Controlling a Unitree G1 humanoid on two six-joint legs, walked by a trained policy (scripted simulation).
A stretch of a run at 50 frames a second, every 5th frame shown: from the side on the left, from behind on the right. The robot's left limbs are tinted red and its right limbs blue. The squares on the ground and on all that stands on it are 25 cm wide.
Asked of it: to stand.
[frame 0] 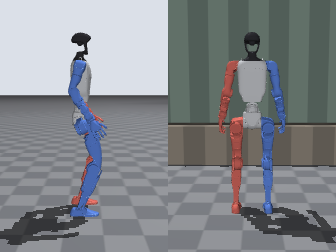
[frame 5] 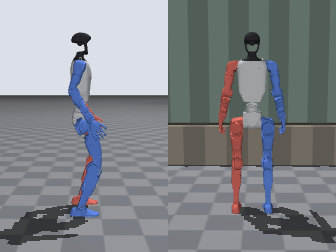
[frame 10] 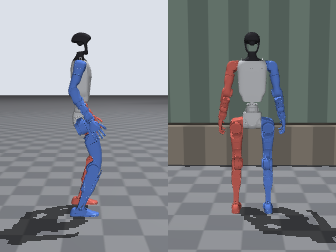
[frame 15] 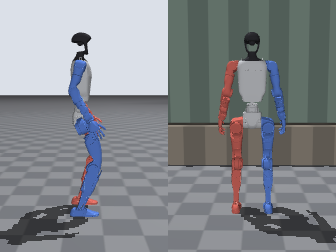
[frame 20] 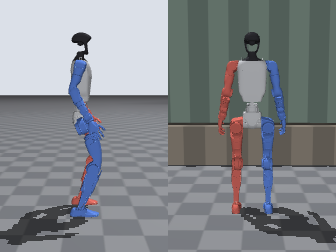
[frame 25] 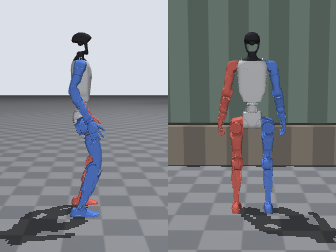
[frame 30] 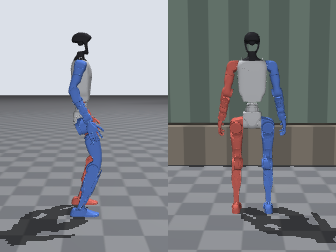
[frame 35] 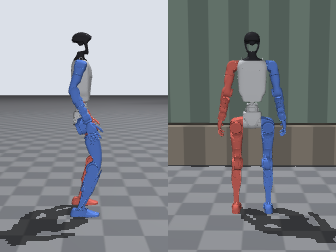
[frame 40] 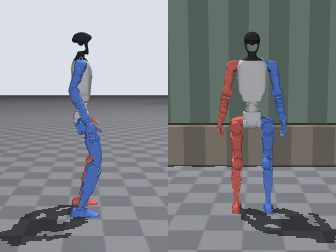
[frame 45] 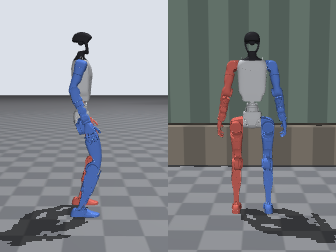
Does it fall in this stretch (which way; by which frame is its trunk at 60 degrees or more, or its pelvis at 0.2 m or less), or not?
no
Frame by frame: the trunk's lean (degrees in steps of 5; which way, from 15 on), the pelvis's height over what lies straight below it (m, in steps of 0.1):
0: 0, 0.8
5: 0, 0.8
10: 0, 0.8
15: 0, 0.8
20: 0, 0.8
25: 0, 0.8
30: 0, 0.8
35: 0, 0.8
40: 0, 0.8
45: 0, 0.8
